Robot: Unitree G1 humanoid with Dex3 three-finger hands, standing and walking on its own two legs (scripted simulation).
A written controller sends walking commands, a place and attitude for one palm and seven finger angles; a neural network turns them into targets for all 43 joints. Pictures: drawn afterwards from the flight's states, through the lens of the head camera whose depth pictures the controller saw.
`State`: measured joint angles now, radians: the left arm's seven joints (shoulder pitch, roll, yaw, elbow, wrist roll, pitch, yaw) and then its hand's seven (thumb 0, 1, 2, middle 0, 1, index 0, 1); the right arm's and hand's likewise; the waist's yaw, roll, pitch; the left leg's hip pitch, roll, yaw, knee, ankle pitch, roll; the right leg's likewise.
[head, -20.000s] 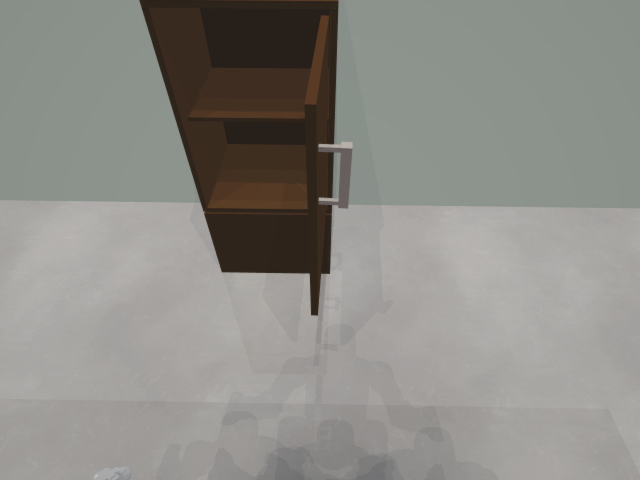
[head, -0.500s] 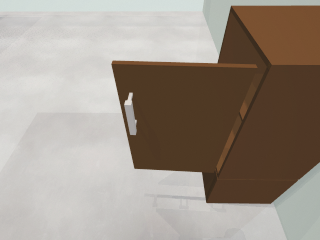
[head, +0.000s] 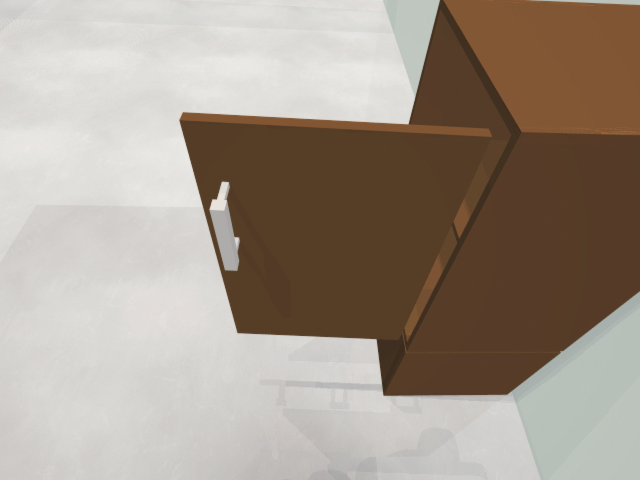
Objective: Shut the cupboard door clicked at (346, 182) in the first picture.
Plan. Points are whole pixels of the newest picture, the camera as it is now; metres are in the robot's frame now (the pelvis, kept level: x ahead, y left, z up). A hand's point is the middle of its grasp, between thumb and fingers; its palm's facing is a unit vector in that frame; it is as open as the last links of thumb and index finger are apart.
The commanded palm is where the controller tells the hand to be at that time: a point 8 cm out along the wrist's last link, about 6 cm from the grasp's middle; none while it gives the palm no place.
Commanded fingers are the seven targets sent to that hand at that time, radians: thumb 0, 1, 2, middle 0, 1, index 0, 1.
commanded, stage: raise the hand and make a fist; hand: left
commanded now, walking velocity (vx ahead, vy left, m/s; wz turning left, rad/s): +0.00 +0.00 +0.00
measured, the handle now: (228, 228) +0.46 +0.17 +0.02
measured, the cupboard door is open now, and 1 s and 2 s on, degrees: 87 87 87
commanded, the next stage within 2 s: bring the fist close to the handle in 1.86 s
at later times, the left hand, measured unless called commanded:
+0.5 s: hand out of the picture +0.12 +0.17 -0.03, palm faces +0.14 -0.99 -0.09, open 5.5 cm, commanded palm +0.11 +0.21 -0.03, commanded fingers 0.00 0.90 0.90 -0.71 -0.86 -0.71 -0.86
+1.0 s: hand (179, 456) +0.15 +0.17 -0.03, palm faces -0.06 -1.00 -0.02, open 3.4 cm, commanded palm +0.13 +0.23 +0.00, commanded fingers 0.00 0.90 0.90 -1.17 -1.36 -1.17 -1.36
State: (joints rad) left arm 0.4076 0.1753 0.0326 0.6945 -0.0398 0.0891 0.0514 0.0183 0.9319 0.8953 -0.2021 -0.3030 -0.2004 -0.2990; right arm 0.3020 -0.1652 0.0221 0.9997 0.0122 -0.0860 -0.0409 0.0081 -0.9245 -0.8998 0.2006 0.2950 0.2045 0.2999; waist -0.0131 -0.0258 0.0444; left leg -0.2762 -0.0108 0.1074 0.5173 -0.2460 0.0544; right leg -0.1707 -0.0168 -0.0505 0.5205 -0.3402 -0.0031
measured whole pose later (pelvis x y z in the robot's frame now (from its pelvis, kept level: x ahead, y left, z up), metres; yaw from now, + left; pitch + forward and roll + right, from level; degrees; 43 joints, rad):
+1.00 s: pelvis -0.04 +0.00 -0.08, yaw +2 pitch +13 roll -3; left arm 0.45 0.24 0.08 -0.07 -0.28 -0.41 -0.29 0.01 0.90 0.90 -0.99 -1.17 -0.99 -1.17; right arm 0.27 -0.26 -0.03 0.56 0.04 -0.22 -0.06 0.01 -0.91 -0.90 0.20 0.30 0.20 0.30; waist 0.00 0.05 -0.12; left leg -0.92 0.03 0.03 1.11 -0.43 0.06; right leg -0.77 0.01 -0.08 1.09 -0.55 -0.01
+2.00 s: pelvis -0.03 -0.02 -0.05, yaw +3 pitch +8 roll -2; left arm 0.37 0.26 0.12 -0.02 -0.30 -0.26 -0.28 0.01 0.90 0.90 -1.30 -1.50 -1.29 -1.50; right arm 0.26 -0.25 0.03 0.53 0.05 -0.20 -0.05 0.01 -0.91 -0.90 0.20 0.30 0.21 0.30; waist 0.00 0.06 -0.10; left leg -0.71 0.02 0.02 0.94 -0.37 0.03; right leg -0.56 0.02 -0.09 0.92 -0.50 -0.03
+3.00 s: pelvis -0.03 -0.02 -0.05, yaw +1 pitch +11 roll -1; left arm -0.38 0.21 0.11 0.63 -0.18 -0.29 -0.10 0.01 0.90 0.90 -1.30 -1.50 -1.30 -1.50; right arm 0.29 -0.25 0.01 0.63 0.04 -0.09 0.00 0.01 -0.91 -0.90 0.20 0.30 0.21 0.30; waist -0.05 0.04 -0.11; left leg -0.74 0.03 0.06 0.91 -0.36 0.04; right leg -0.61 0.02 -0.05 0.91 -0.49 -0.03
